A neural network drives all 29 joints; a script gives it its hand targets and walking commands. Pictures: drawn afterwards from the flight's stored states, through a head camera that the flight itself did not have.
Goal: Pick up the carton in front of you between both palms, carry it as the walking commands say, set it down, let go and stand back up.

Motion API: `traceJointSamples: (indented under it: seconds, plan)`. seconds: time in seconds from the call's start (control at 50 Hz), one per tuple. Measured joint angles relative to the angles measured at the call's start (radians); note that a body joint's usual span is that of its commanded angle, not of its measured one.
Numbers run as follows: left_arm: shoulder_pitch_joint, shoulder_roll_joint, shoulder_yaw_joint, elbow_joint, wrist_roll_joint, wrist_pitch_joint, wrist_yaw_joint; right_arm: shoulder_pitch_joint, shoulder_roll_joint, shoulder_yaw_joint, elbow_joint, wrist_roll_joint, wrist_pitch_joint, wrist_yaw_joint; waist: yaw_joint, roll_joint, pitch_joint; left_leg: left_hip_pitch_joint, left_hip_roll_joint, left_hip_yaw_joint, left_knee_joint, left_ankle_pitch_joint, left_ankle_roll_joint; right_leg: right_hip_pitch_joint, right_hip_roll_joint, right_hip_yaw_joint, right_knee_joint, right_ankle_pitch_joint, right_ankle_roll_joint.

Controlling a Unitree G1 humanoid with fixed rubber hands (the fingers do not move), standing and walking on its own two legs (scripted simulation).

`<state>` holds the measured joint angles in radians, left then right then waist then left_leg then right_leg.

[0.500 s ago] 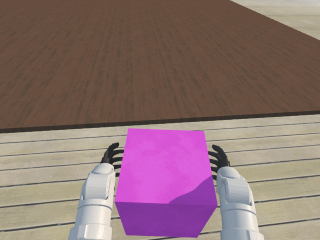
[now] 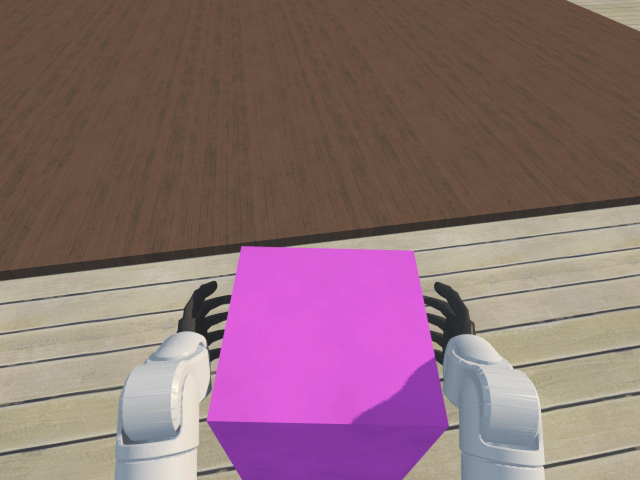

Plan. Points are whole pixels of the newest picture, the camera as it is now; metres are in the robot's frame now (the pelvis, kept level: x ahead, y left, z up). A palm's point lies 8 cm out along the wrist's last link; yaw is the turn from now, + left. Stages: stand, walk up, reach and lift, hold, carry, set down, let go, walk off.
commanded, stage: carry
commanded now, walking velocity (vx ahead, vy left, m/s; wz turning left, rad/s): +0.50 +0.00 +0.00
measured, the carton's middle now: (324, 371) +0.27 +0.00 +0.01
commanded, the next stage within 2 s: none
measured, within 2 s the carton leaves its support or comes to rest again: neither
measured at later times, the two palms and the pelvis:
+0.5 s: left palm (223, 191) +0.57 +0.18 +0.06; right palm (394, 187) +0.58 -0.12 +0.06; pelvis +0.31 +0.02 -0.02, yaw +0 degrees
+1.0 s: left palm (253, 78) +0.92 +0.17 +0.12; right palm (383, 76) +0.94 -0.13 +0.12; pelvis +0.65 +0.01 -0.02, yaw +2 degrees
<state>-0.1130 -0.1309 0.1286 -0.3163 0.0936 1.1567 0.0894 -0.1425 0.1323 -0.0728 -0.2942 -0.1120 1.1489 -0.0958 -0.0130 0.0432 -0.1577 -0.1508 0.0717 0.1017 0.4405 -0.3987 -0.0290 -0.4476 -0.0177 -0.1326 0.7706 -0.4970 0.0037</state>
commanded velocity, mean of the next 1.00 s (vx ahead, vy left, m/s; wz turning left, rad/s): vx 0.50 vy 0.00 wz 0.00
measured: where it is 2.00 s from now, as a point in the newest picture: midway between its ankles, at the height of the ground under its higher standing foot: (316, 229)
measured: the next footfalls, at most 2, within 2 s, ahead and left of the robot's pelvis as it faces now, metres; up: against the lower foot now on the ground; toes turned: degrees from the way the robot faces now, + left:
right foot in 0.06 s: +0.11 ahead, -0.09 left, +0.00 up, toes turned -7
left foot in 0.48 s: +0.47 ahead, +0.11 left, +0.00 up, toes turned +13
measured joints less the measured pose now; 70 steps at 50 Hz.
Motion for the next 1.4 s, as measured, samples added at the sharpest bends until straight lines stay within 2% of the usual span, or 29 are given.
traceJointSamples:
  seconds: [0.04,0.08,0.14,0.18,0.22,0.3,0.38,0.44,0.46,0.48,0.5,0.52,0.56,0.6,0.64,0.7,0.82,0.94,0.98,1.0,1.02,1.04,1.08,1.12,1.18,1.26,1.34,1.4]
  plan:
    - [-0.011,0.001,-0.013,-0.028,-0.005,0.013,0.0,0.005,-0.001,-0.007,-0.057,0.004,0.024,-0.005,-0.01,0.015,0.027,0.043,0.018,-0.013,-0.007,-0.023,-0.011,0.007,0.017,-0.042,-0.162,0.13,-0.007]
    - [-0.042,-0.003,-0.029,-0.034,-0.002,0.021,0.001,0.006,-0.002,-0.03,-0.102,0.011,0.037,-0.006,-0.016,0.014,0.045,0.024,0.041,-0.012,0.128,-0.078,-0.012,0.047,0.021,-0.077,-0.223,0.27,-0.045]
    - [-0.057,-0.004,-0.043,-0.019,0.01,0.045,0.004,-0.003,-0.001,-0.057,-0.098,0.022,0.063,-0.007,0.002,-0.017,0.044,-0.147,0.014,-0.038,0.524,-0.081,0.019,0.103,0.014,-0.087,-0.225,0.206,-0.087]
    - [-0.054,-0.004,-0.033,-0.027,0.012,0.065,0.009,-0.023,0.001,-0.058,-0.077,0.025,0.076,-0.006,0.015,-0.037,0.041,-0.255,0.004,-0.022,0.648,-0.03,0.037,0.164,0.011,-0.079,-0.295,0.202,-0.075]
    - [-0.055,-0.004,-0.019,-0.034,0.012,0.075,0.011,-0.041,0.005,-0.055,-0.058,0.021,0.079,-0.003,0.031,-0.052,0.039,-0.331,0.004,-0.003,0.629,0.038,0.039,0.232,0.008,-0.067,-0.379,0.215,-0.064]
    - [-0.06,-0.005,0.001,-0.032,0.007,0.069,0.009,-0.052,0.006,-0.042,-0.041,0.002,0.066,0.007,0.055,-0.064,0.036,-0.433,0.001,0.019,0.449,0.147,0.029,0.361,-0.003,-0.044,-0.5,0.207,-0.052]
    - [-0.055,-0.004,-0.003,-0.019,0.006,0.054,0.001,-0.028,0.003,-0.03,-0.049,-0.011,0.053,0.012,0.053,-0.055,0.041,-0.457,-0.007,0.067,0.203,0.253,0.038,0.482,-0.013,-0.035,-0.549,0.149,-0.022]
    - [-0.046,-0.003,-0.012,-0.021,0.008,0.05,-0.002,-0.01,0.001,-0.024,-0.058,-0.011,0.048,0.012,0.047,-0.059,0.057,-0.417,-0.029,0.124,0.086,0.332,0.058,0.56,-0.029,-0.027,-0.521,0.067,0.006]
    - [-0.041,-0.002,-0.013,-0.024,0.01,0.05,-0.003,-0.009,0.001,-0.022,-0.057,-0.01,0.046,0.012,0.043,-0.06,0.064,-0.381,-0.04,0.145,0.054,0.327,0.063,0.569,-0.039,-0.029,-0.463,0.025,0.014]
    - [-0.036,0.0,-0.011,-0.026,0.012,0.048,-0.004,-0.01,0.001,-0.018,-0.048,-0.009,0.042,0.013,0.036,-0.067,0.07,-0.353,-0.05,0.158,0.052,0.33,0.088,0.555,-0.058,-0.03,-0.36,-0.021,0.017]
    - [-0.035,-0.001,-0.003,-0.019,0.013,0.045,-0.005,-0.014,0.002,-0.014,-0.029,-0.011,0.034,0.013,0.024,-0.081,0.078,-0.353,-0.055,0.17,0.101,0.305,0.118,0.499,-0.084,-0.02,-0.196,0.004,0.013]
    - [-0.033,-0.001,0.002,-0.009,0.015,0.042,-0.006,-0.018,0.002,-0.013,-0.011,-0.011,0.028,0.013,0.012,-0.082,0.088,-0.349,-0.052,0.174,0.135,0.267,0.136,0.418,-0.083,0.021,-0.006,0.021,0.007]
    - [-0.028,0.0,0.0,0.003,0.019,0.04,-0.006,-0.016,0.002,-0.015,0.007,-0.008,0.023,0.013,-0.003,-0.07,0.113,-0.304,-0.047,0.176,0.117,0.228,0.14,0.246,-0.057,0.083,0.301,0.066,-0.013]
    - [-0.019,0.001,-0.013,0.002,0.023,0.034,-0.007,0.001,0.0,-0.017,0.0,-0.002,0.016,0.012,-0.015,-0.059,0.128,-0.242,-0.048,0.172,0.049,0.227,0.131,0.108,-0.052,0.087,0.411,0.132,-0.029]
    - [-0.012,0.001,-0.028,-0.001,0.025,0.023,-0.007,0.018,-0.001,-0.019,-0.015,0.004,0.005,0.011,-0.022,-0.049,0.131,-0.18,-0.049,0.164,-0.022,0.228,0.129,0.005,-0.061,0.071,0.386,0.189,-0.033]
    - [0.004,0.002,-0.048,-0.008,0.03,0.003,-0.008,0.039,-0.003,-0.022,-0.033,0.011,-0.01,0.012,-0.026,-0.036,0.114,-0.093,-0.046,0.147,-0.104,0.216,0.115,-0.097,-0.073,0.048,0.262,0.24,-0.023]
    - [0.029,0.003,-0.063,-0.068,0.027,0.006,0.001,0.044,-0.004,-0.014,-0.077,0.02,-0.004,0.013,-0.006,-0.034,0.07,0.083,-0.042,0.12,-0.201,0.144,0.079,-0.174,-0.087,0.001,-0.016,0.374,0.001]
    - [-0.034,-0.001,-0.034,-0.176,-0.001,0.068,0.02,-0.026,0.002,-0.022,-0.17,0.023,0.052,0.008,0.01,-0.039,0.064,0.245,-0.039,0.104,-0.202,0.007,0.025,-0.126,-0.058,-0.068,-0.224,0.459,-0.028]
    - [-0.083,-0.006,-0.017,-0.189,-0.007,0.091,0.021,-0.063,0.008,-0.04,-0.198,0.021,0.079,0.005,0.012,-0.033,0.072,0.263,-0.02,0.099,-0.098,-0.081,0.006,-0.06,-0.032,-0.1,-0.278,0.437,-0.042]
    - [-0.113,-0.013,-0.01,-0.179,-0.008,0.096,0.023,-0.087,0.0,-0.053,-0.203,0.022,0.092,0.005,0.024,-0.012,0.079,0.235,0.011,0.1,0.023,-0.128,0.007,-0.049,-0.015,-0.113,-0.25,0.414,-0.078]
    - [-0.146,-0.016,-0.005,-0.163,-0.006,0.102,0.025,-0.113,-0.009,-0.067,-0.2,0.026,0.105,0.003,0.035,0.0,0.089,0.169,0.032,0.074,0.205,-0.112,0.017,-0.053,-0.01,-0.121,-0.201,0.375,-0.1]
    - [-0.179,-0.017,0.0,-0.146,-0.007,0.112,0.03,-0.139,-0.019,-0.079,-0.193,0.03,0.119,0.002,0.044,-0.001,0.102,0.082,0.026,0.023,0.4,-0.092,0.025,-0.049,-0.012,-0.122,-0.173,0.34,-0.11]
    - [-0.231,-0.013,0.013,-0.126,-0.009,0.134,0.041,-0.194,-0.029,-0.097,-0.173,0.035,0.145,-0.001,0.053,-0.012,0.131,-0.09,-0.002,-0.047,0.7,-0.04,0.051,-0.011,-0.013,-0.118,-0.195,0.321,-0.1]
    - [-0.271,-0.004,0.032,-0.117,-0.014,0.148,0.043,-0.251,-0.026,-0.112,-0.151,0.034,0.16,-0.005,0.055,-0.018,0.15,-0.23,-0.006,-0.065,0.806,0.026,0.071,0.039,-0.008,-0.113,-0.251,0.314,-0.099]
    - [-0.341,0.019,0.061,-0.078,-0.021,0.158,0.043,-0.334,-0.03,-0.125,-0.097,0.026,0.165,-0.008,0.056,-0.026,0.159,-0.382,0.005,-0.063,0.765,0.089,0.079,0.113,-0.004,-0.1,-0.325,0.302,-0.096]
    - [-0.454,0.065,0.083,0.047,-0.033,0.162,0.043,-0.443,-0.067,-0.132,0.024,0.022,0.168,-0.016,0.051,-0.03,0.144,-0.505,0.021,-0.05,0.607,0.157,0.068,0.204,-0.001,-0.082,-0.389,0.265,-0.082]
    - [-0.568,0.104,0.092,0.186,-0.04,0.165,0.042,-0.548,-0.112,-0.144,0.148,0.033,0.177,-0.023,0.046,-0.028,0.132,-0.541,0.023,-0.024,0.4,0.246,0.065,0.293,0.004,-0.064,-0.418,0.203,-0.059]
    - [-0.646,0.128,0.091,0.279,-0.039,0.167,0.043,-0.619,-0.145,-0.158,0.235,0.046,0.18,-0.026,0.042,-0.028,0.13,-0.516,0.004,0.01,0.256,0.293,0.082,0.357,0.004,-0.054,-0.404,0.129,-0.035]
